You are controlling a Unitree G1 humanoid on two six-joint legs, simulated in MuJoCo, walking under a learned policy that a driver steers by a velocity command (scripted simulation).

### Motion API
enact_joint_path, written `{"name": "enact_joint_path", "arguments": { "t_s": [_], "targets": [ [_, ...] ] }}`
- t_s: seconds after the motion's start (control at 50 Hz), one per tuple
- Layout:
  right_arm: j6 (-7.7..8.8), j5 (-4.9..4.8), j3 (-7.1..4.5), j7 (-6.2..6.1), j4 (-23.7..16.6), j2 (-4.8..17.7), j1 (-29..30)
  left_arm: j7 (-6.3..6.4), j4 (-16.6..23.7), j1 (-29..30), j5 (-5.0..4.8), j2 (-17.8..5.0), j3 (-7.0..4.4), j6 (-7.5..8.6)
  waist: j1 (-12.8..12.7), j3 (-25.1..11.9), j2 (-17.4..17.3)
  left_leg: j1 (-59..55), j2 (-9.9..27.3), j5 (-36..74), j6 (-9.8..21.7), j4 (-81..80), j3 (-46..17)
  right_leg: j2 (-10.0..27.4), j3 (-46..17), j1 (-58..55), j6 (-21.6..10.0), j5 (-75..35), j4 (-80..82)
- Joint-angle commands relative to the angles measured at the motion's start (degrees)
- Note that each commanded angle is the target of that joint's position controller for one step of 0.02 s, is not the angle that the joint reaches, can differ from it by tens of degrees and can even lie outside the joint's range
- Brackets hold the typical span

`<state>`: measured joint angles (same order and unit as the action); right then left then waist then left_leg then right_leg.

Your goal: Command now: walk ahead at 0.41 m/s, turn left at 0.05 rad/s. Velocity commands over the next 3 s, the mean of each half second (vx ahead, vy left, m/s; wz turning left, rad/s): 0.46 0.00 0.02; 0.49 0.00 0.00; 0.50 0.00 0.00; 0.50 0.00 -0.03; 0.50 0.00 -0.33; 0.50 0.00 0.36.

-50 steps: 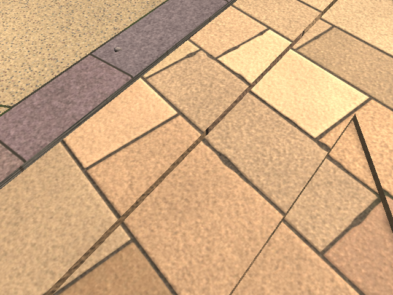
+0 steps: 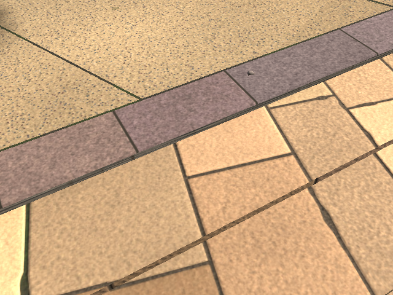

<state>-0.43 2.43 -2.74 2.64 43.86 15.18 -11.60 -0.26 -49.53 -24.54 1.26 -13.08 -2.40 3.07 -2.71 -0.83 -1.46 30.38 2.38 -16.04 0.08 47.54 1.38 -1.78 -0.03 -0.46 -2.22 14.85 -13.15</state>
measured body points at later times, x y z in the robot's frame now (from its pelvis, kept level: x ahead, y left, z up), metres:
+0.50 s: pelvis +0.21 +0.01 +0.01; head +0.22 -0.01 +0.46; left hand +0.32 +0.29 -0.09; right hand +0.25 -0.26 -0.14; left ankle +0.08 +0.11 -0.71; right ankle +0.28 -0.08 -0.71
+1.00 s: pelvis +0.50 +0.01 +0.02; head +0.54 +0.01 +0.47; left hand +0.40 +0.23 -0.12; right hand +0.71 -0.20 -0.09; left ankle +0.64 +0.09 -0.68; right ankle +0.28 -0.07 -0.70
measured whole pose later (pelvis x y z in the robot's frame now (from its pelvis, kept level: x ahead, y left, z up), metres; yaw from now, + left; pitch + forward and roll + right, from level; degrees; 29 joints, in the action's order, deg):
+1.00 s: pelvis +0.50 +0.01 +0.02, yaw +0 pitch +1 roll +2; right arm 1.7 1.4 0.1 1.0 46.4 10.8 1.5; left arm 0.2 -62.6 -27.5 1.4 -9.4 -1.1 4.2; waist -2.2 4.6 1.2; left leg 33.5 -1.4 -18.9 9.7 41.7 8.3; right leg 0.4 5.1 -12.4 -2.0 24.0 -14.0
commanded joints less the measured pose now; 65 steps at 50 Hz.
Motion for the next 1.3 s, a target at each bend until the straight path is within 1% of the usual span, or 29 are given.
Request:
{"name": "enact_joint_path", "arguments": {
  "t_s": [0.02,0.06,0.08,0.1,0.12,0.14,0.16,0.18,0.24,0.4,0.44,0.48,0.5,0.52,0.54,0.56,0.58,0.68,0.88,0.94,0.98,1.0,1.02,1.04,1.06,1.08,1.14,1.22,1.3],
  "targets": [
    [1.48,-0.18,0.34,-0.24,-7.4,1.8,10.2,0.09,1.0,-2.4,0.12,-9.7,-2.34,0.53,-1.4,7.2,9.2,3.8,-1.2,-5.5,1.8,-6.0,3.2,16.3,-11.2,2.4,-10.7,-3.4,5.5],
    [1.96,-0.45,0.07,-0.79,-5.7,1.6,3.0,-0.41,0.9,-0.3,-0.63,-10.0,-2.19,0.23,3.3,5.8,8.4,-10.6,-4.5,-3.7,4.4,-10.8,6.6,15.7,-8.2,10.2,-9.5,-15.2,0.6],
    [2.33,-0.35,-1.20,-1.46,-3.0,4.0,-2.3,-0.49,0.9,-0.4,-1.40,-8.5,-1.60,0.30,5.5,1.8,1.0,-21.7,-6.9,0.0,5.5,-12.2,6.8,11.2,-3.5,13.3,-7.0,-27.7,-8.1],
    [2.56,-0.31,-2.64,-2.16,-0.3,6.0,-10.3,-0.40,1.0,1.0,-1.82,-9.9,-1.67,0.53,9.8,-4.6,-3.1,-36.8,-4.2,1.0,8.0,-13.9,0.4,8.3,0.0,21.0,-3.6,-31.8,-21.7],
    [2.36,-0.27,-4.29,-2.98,2.3,10.2,-21.2,-0.65,3.3,5.1,-1.57,-9.4,-1.40,0.78,15.1,-11.4,-9.8,-48.1,7.8,-11.7,11.9,-23.3,-17.2,2.8,3.7,31.9,0.0,-13.0,-40.3],
    [2.94,-0.32,-3.41,-3.34,3.3,10.0,-24.5,-0.71,4.6,9.8,0.58,-6.6,-1.05,0.88,14.8,-9.5,-8.3,-45.8,16.2,-10.9,11.9,-31.3,-30.9,0.7,-3.1,37.6,-0.9,12.7,-50.9],
    [3.37,0.61,-2.70,-4.08,2.7,9.0,-18.8,-0.78,3.7,9.6,0.17,-4.5,-0.81,0.58,11.0,-2.8,-0.6,-39.8,16.5,-1.5,11.5,-32.7,-29.0,2.4,-7.4,39.6,-1.3,9.9,-54.6],
    [3.47,0.20,-2.26,-4.44,1.7,7.6,-12.1,-1.27,3.1,8.6,-0.22,-4.5,-0.56,0.16,7.1,-0.3,0.5,-34.9,14.2,0.9,11.1,-34.5,-24.4,4.8,-4.8,39.1,-1.1,6.0,-53.5],
    [4.12,-0.71,-0.66,-4.17,1.4,2.5,-2.2,-1.81,0.6,5.6,0.73,-5.8,-0.90,-2.36,1.4,-1.4,-6.6,-28.5,6.7,6.7,11.5,-36.7,-12.1,5.4,-0.4,33.6,2.0,2.9,-52.6],
    [3.80,-0.24,-2.43,-3.40,5.8,8.1,1.5,-1.93,4.3,13.8,-0.05,-6.9,-1.43,-5.92,-2.0,4.8,-7.7,-23.5,6.2,0.4,11.5,-42.9,-4.2,5.9,6.0,20.0,4.4,3.7,-27.2],
    [2.68,-0.22,-2.79,-3.08,6.9,9.1,1.5,-0.92,2.8,7.4,-0.45,-7.2,-2.03,-6.42,-4.0,4.5,-6.9,-21.5,9.5,2.4,12.7,-37.0,-3.6,4.5,9.2,10.9,2.3,9.1,-26.3],
    [1.66,0.91,-1.91,-2.40,7.7,6.8,1.5,-0.17,-4.6,-10.4,-0.60,-8.2,-3.55,-5.35,-10.8,-1.9,4.4,-15.9,2.7,7.6,10.9,-9.3,2.6,0.6,11.0,-8.1,1.8,8.3,-18.0],
    [2.02,0.49,-0.88,-1.74,5.3,2.9,4.0,-0.08,-7.8,-17.0,0.51,-12.1,-4.60,-4.52,-12.4,-0.2,19.9,0.5,-6.2,-8.1,8.0,13.5,5.8,11.0,-9.4,-12.4,-1.5,26.0,-8.1],
    [3.26,-1.08,0.53,-1.22,2.5,-0.8,2.5,-0.74,-5.8,-8.0,1.86,-10.0,-2.69,-2.91,-3.8,3.1,23.5,8.7,-9.0,-12.8,8.5,24.0,-6.6,18.9,-36.4,-4.8,-5.0,35.9,6.6],
    [3.91,-2.20,0.01,-1.13,2.9,2.5,2.4,-1.10,-1.6,3.8,1.51,-7.7,-1.79,-1.45,1.6,8.8,10.1,7.4,-4.1,-4.5,8.5,26.9,-9.1,22.2,-34.0,6.4,-6.5,29.7,9.5],
    [3.95,-2.42,-0.60,-0.95,3.8,4.9,2.5,-1.24,-0.7,7.7,0.87,-6.5,-1.34,-0.58,3.6,8.9,2.6,3.7,-1.3,-0.6,7.5,24.6,-7.0,20.7,-27.8,10.8,-6.7,20.4,8.5],
    [3.73,-2.04,-0.62,-0.94,4.3,4.7,1.7,-1.05,-1.1,8.1,0.56,-6.8,-1.21,0.18,4.8,8.2,1.7,2.2,0.1,-0.5,6.7,21.9,-5.6,18.1,-22.7,11.2,-6.0,14.9,8.2],
    [2.10,-0.67,0.35,0.20,4.4,2.4,4.2,-0.11,-5.6,0.4,-0.18,-5.1,-0.65,3.06,3.4,7.1,4.1,7.1,2.2,8.8,3.6,19.6,-2.1,12.8,-9.2,5.3,-5.7,-3.8,8.6],
    [1.95,-0.88,2.26,-0.52,-2.3,0.0,21.3,0.83,-10.6,-8.4,0.08,-2.8,0.24,2.48,-1.1,9.2,5.5,14.5,1.3,8.3,3.3,-1.3,5.7,13.0,-0.4,-7.9,-8.2,-31.4,8.1],
    [1.91,-0.69,2.24,-1.51,-2.1,0.5,16.9,0.96,-11.5,-6.1,0.18,-4.7,-0.11,2.20,2.4,7.0,7.8,3.3,-3.0,4.3,7.4,-7.3,8.3,14.4,2.7,-8.9,-6.9,-54.5,2.7],
    [2.35,-1.42,0.69,-2.34,2.6,3.1,1.8,0.75,-11.4,-4.8,0.60,-6.7,-0.63,1.48,8.5,-0.8,9.6,-11.4,-7.2,0.1,10.1,-9.1,8.8,14.8,3.9,-8.2,-5.9,-68.7,-14.2],
    [3.22,-1.15,-0.73,-2.82,5.9,6.4,-7.0,0.36,-10.5,-5.9,-0.72,-4.9,-0.22,1.10,10.4,-7.5,2.2,-30.7,-4.4,6.1,13.3,-9.9,4.8,12.4,4.8,3.8,-3.4,-62.3,-28.2],
    [2.86,-0.43,-3.01,-3.28,8.9,9.9,-17.3,-0.28,-9.1,-5.7,-2.70,-4.4,0.13,0.94,14.0,-16.1,-4.6,-48.4,6.7,-3.4,18.5,-16.9,-12.8,6.8,5.6,19.6,-0.7,-37.5,-48.4],
    [2.75,-1.26,-3.01,-3.33,10.9,9.2,-20.3,-0.94,-7.2,-0.7,-1.73,-4.3,-0.16,1.48,13.4,-19.8,-6.9,-52.2,15.4,-4.7,19.6,-24.8,-29.3,-0.9,0.6,27.9,-0.5,12.0,-61.8],
    [3.31,-0.48,-2.64,-3.59,10.3,9.0,-16.2,-0.89,-5.2,4.6,-0.88,-3.1,-0.36,2.00,10.8,-11.7,-1.6,-44.5,15.0,7.0,16.7,-28.5,-29.4,1.6,-6.5,31.7,-1.6,10.4,-63.0],
    [3.73,0.07,-2.31,-4.16,10.3,7.2,-11.5,-1.24,-3.9,8.9,-1.04,-2.6,-0.07,2.00,8.8,-5.1,0.7,-38.0,13.5,9.8,16.5,-31.2,-26.8,3.0,-4.5,34.7,-1.5,6.5,-61.2],
    [4.68,-1.02,-0.08,-4.72,11.0,-1.3,-3.7,-1.60,-4.1,7.9,0.15,-1.4,0.24,-0.27,1.9,-2.5,-3.4,-25.9,6.8,7.4,14.4,-33.8,-15.1,6.0,-3.5,29.8,0.6,4.0,-55.0],
    [5.63,-0.94,-0.74,-4.90,11.7,2.2,-2.5,-2.34,-1.6,12.3,0.78,-1.7,0.52,-3.08,-1.0,1.9,-4.8,-18.2,4.2,2.4,13.6,-38.8,-7.9,5.5,0.9,26.9,4.2,3.2,-43.1],
    [5.40,-0.74,-1.84,-3.48,12.1,6.1,-1.3,-1.26,1.0,17.4,-0.45,-5.0,-0.17,-4.68,-1.3,4.1,-6.6,-14.9,4.9,-3.0,12.4,-42.0,-6.3,5.5,4.6,16.7,5.1,3.2,-27.2]
  ]
}}
Next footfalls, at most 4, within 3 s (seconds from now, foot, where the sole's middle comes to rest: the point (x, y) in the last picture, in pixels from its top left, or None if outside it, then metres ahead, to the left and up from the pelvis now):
0.04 left None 0.13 0.13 -0.74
0.46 right None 0.32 -0.08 -0.74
0.98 left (193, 241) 0.68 0.09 -0.71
1.38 right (249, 202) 0.85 -0.11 -0.71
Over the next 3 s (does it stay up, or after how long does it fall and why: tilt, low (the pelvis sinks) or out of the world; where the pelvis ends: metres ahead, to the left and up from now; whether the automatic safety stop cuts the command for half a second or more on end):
stays up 1.67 -0.06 0.10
